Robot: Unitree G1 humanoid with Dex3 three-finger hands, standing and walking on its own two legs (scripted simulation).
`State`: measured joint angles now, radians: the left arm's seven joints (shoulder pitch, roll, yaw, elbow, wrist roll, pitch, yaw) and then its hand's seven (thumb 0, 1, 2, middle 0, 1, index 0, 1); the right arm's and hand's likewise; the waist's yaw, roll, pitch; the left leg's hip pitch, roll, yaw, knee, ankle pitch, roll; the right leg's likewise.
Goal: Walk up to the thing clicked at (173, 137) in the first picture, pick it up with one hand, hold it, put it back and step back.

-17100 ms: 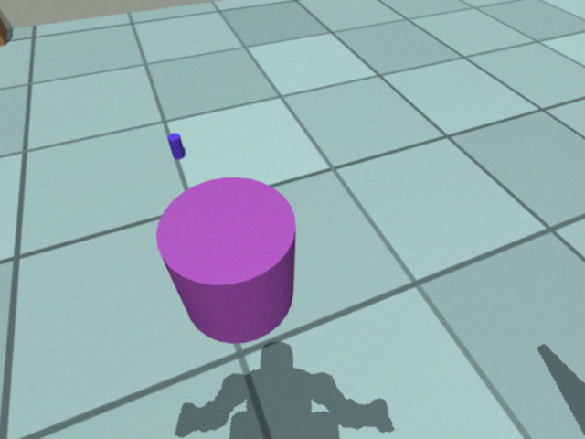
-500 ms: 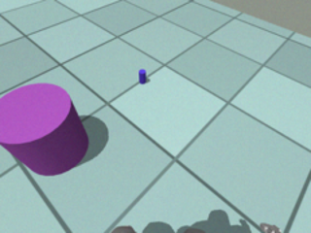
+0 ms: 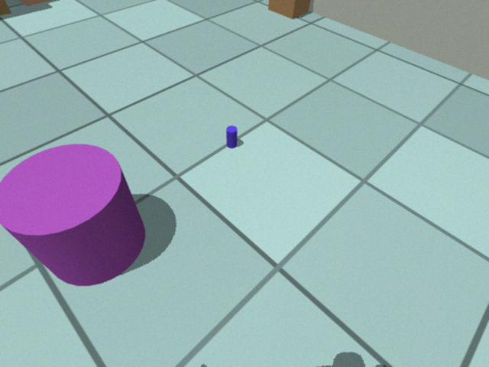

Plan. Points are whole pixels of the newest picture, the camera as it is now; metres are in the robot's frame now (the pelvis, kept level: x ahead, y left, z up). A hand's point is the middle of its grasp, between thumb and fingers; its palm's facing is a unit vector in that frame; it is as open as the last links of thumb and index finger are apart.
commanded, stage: walk up
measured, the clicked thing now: (231, 137) +1.41 +0.06 -0.71
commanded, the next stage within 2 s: stand in 0.28 s
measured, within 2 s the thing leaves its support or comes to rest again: neither
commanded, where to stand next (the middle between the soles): +0.04 +0.00 m, yaw -3 degrees
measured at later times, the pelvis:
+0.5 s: pelvis +0.00 -0.01 +0.01, yaw -1 degrees
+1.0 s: pelvis +0.01 -0.02 +0.01, yaw -2 degrees
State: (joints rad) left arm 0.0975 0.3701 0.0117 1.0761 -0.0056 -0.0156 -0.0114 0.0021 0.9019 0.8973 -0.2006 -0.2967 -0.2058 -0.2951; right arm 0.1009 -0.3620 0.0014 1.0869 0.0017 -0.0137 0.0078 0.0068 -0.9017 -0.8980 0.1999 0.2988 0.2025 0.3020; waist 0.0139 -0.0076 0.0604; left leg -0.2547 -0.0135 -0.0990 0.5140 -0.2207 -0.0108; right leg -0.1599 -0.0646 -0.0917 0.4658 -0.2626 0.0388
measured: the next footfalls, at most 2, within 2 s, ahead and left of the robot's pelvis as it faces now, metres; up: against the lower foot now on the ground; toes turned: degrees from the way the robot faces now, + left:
none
